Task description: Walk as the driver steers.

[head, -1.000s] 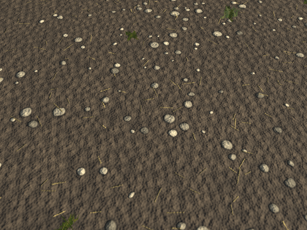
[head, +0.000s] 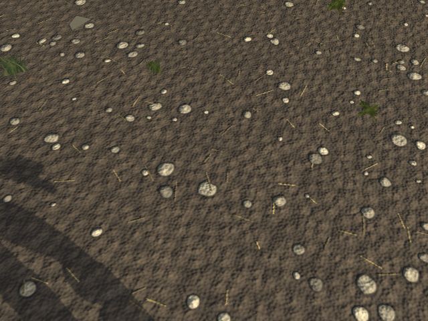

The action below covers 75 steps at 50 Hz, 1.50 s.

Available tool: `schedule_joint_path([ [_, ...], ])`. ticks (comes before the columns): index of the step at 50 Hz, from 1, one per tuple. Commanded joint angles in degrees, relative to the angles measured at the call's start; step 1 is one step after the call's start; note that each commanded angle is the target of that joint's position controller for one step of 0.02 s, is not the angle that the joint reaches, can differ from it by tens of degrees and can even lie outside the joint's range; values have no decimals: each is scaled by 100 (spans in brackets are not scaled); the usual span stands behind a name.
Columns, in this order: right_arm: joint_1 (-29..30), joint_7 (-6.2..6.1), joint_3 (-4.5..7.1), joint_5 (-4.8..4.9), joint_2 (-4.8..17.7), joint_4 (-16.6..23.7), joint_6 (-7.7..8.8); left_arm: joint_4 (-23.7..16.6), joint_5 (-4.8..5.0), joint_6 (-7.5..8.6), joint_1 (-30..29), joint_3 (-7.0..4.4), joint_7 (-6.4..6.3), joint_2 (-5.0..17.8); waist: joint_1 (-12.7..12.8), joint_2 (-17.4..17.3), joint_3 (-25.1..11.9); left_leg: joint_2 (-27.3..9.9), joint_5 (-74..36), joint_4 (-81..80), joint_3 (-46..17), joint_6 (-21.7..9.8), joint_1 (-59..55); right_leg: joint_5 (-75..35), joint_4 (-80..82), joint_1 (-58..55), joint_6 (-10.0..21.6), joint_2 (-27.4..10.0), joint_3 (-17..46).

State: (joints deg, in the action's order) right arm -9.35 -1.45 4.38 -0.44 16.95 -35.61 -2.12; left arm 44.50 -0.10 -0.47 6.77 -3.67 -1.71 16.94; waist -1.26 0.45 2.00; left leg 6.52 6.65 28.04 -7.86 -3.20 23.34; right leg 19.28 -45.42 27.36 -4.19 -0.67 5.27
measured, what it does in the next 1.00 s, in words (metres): steps on the spot: right foot, then left foot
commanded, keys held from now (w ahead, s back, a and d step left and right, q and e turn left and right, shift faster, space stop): no key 0.80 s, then w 0.20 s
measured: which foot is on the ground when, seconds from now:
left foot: down 0.00-0.10, up 0.12-0.34, down 0.36-1.00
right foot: up 0.00-0.06, down 0.08-1.00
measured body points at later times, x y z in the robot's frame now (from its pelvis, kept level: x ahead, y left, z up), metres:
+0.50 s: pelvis +0.01 -0.02 +0.00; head +0.02 -0.01 +0.45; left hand +0.12 +0.24 -0.12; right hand +0.15 -0.28 -0.11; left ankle -0.01 +0.12 -0.73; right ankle +0.03 -0.15 -0.73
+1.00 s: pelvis +0.03 -0.03 +0.00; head +0.03 -0.03 +0.45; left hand +0.07 +0.25 -0.14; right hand +0.10 -0.29 -0.14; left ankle -0.01 +0.12 -0.73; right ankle +0.03 -0.13 -0.73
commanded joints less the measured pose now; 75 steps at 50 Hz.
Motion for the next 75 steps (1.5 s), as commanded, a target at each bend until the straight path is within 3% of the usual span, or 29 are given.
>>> schedule_joint_path([
  [1, 36, 11, 173, -14, 767, 364, 20, -336, 14, 124, 126, -105, 61, 465, -11, -953, -897, -1515, 446, -773, -1666, -890, -748, 1, 548, -575, 99, 17, -190],
  [4, -149, 11, 62, 45, 539, 245, -6, -263, -106, 203, 460, -116, 155, 540, 158, -606, -746, -1094, 737, -260, -1367, -360, -338, -1079, 2224, -1651, 497, -305, -57],
  [5, -421, 17, -5, -35, 302, 249, 28, -342, -222, 202, 449, -177, 135, 961, -104, 588, -783, -431, 1707, 789, -630, 26, 73, -1751, 2593, -1946, 928, -1378, 1037],
  [6, -140, 12, 82, 12, 539, 399, 87, -291, -322, 201, 267, -154, 142, 925, -104, 1547, -416, -76, 2418, 1248, -3, 269, 285, -1853, 2940, -1171, 1732, -1974, 1961],
  [8, 26, -6, 225, 18, 891, 257, 93, -419, -197, 256, -51, -115, 97, 721, 44, 1013, -338, -241, 2307, 2434, -62, 530, 278, -1867, 2879, -1218, 1753, -1710, 1586],
  [10, -127, -29, 188, 7, 632, 86, 1, -383, -37, 262, -100, -92, 60, 680, 29, 787, -339, -382, 2124, 2808, -89, 736, 438, -2382, 2637, -1569, 1587, -1473, 1169],
  [14, 81, 15, -31, 74, 72, 21, 18, -214, -29, 123, 122, -46, 80, 525, 220, 979, -554, -584, 1837, 1167, 486, 846, -304, -3358, 2246, -1951, 1428, -1011, 496],
  [17, -108, 25, 7, 92, 234, -185, 18, -83, 63, 83, 333, -28, 101, 548, 147, 924, -595, -563, 186, -759, 620, 664, -1244, -3119, 2093, -1942, 1230, -898, 490],
  [19, -120, -47, 93, -10, 794, -131, -8, -61, -84, 237, 549, 29, 181, 457, 378, 41, -801, -1207, -1638, -367, -31, 317, -2107, -2142, 1955, -1367, 741, -612, 238],
  [20, -93, -13, 110, -13, 759, -272, -15, -2, -91, 290, 635, 53, 211, 352, 470, -574, -876, -1131, -981, -108, 63, 71, -1782, -1367, 2102, -1521, 493, -260, -174],
  [22, -79, 59, 17, -71, 365, -315, 36, 28, -82, 263, 121, 41, 199, 457, 198, -296, -583, -1020, -141, -322, 32, 99, -1310, -1082, 1898, -1633, 300, -169, -338],
  [29, -142, 7, -50, -40, 330, -578, 192, 313, -54, 102, 174, 52, 71, 352, 244, -338, -111, -926, 267, -445, 55, 229, -866, -1030, 1919, -1631, 298, -161, -335],
  [40, -282, -24, -109, -13, 242, -1119, 263, 919, -24, 80, 309, 29, -15, 365, 222, -116, -80, -819, 314, -483, 168, 220, -975, -1046, 2029, -1659, 223, -148, -353],
  [42, -446, -52, -71, 29, 335, -1270, 224, 1054, 21, 64, 428, 29, -37, 332, 170, -239, -114, -735, 1951, -628, 166, 94, -975, 169, 1791, -1495, 277, 102, -633],
  [45, -755, -57, 27, 109, 667, -1345, 257, 936, 85, 202, 228, 39, -26, 231, -15, -946, 423, -1513, 4221, -1425, -1058, -496, -773, 1016, 798, -500, 416, 288, -895],
  [47, -766, -49, 67, 168, 750, -1399, 362, 912, 149, 388, 294, 43, 65, 171, 40, -1270, 639, -2122, 4218, -1784, -1926, -888, -587, 641, 211, -381, 615, 36, -662],
  [50, 47, -10, -9, 226, 510, -1188, 395, 1320, 194, 576, 1253, 9, 187, 126, 676, -916, 553, -1567, 3071, -1168, -952, -481, 135, 104, 1773, -2027, 911, 68, -705],
  [51, 195, -2, -75, 174, 256, -1103, 426, 1543, 118, 591, 1795, -57, 196, 321, 821, -249, 336, -1095, 2303, -50, -272, -193, 525, 50, 2207, -2750, 941, -306, 0],
  [52, 324, -14, -154, 154, -84, -909, 494, 1661, 92, 611, 2406, -189, 210, 910, 907, 1299, 95, -399, 1999, 1800, 728, 232, 1379, 1290, 3293, -3359, 1461, -1442, 2117],
  [53, 366, -57, -64, 255, 222, -796, 580, 1601, -35, 659, 2314, -175, 275, 1095, 801, 1557, 310, -320, 2739, 2887, 420, 255, 1994, 1015, 3733, -3172, 2024, -2192, 3616],
  [55, -153, -5, -17, 252, 353, -1111, 662, 1324, -14, 694, 1517, 0, 229, 513, 334, 683, 502, -792, 2039, 3608, 239, 160, 2061, -1053, 3306, -2995, 1798, -1855, 2287],
  [59, 85, 85, -25, 134, 39, -1218, 594, 1354, -18, 494, 1527, 147, 120, 175, 311, 610, 1, -921, 981, 2551, 780, 336, 1280, -4328, 3025, -2986, 1300, -1091, 344],
  [61, 368, 113, -124, 147, -227, -1160, 541, 1362, -54, 397, 1475, 169, 33, 265, 311, 572, -89, -839, 580, 1625, 922, 426, 704, -4688, 2945, -2689, 1264, -888, -110],
  [64, 609, 108, -138, 152, -88, -1146, 462, 1416, -38, 319, 1512, 99, 2, 593, 359, 688, -198, -683, 96, 883, 1019, 428, -104, -4688, 2883, -2283, 1344, -980, -151],
  [68, 343, 90, -34, 65, 241, -1326, 440, 1443, 108, 316, 1205, 98, 37, 493, 25, 495, -168, -601, -715, -199, 935, 71, -1034, -4219, 2415, -2130, 1166, -957, -21],
  [70, -149, 9, 137, -17, 900, -1435, 444, 1486, -100, 383, 1665, 118, 75, 367, 66, -283, -794, -1393, -3620, 17, 155, -365, -2651, -2767, 1524, -1520, 704, -401, -283],
  [71, -360, 9, 78, -14, 680, -1567, 383, 1618, -103, 353, 2170, 245, 60, -106, 161, -881, -1454, -2063, -3817, 132, -548, -1054, -3398, -903, 863, -1014, 390, -90, -488],
  [72, -383, 46, -36, 28, 269, -1633, 335, 1604, -38, 269, 1876, 247, 30, -77, 7, -927, -1357, -2379, -3091, -305, -1096, -1331, -2985, 936, 285, -928, 219, 50, -443],
  [75, 399, 94, -131, -22, 266, -1587, 428, 1403, 41, -5, 1250, 134, -94, 162, 194, -755, -526, -2242, -926, -1031, -1054, -1064, -1563, 1813, -584, -598, 50, -147, -181],
])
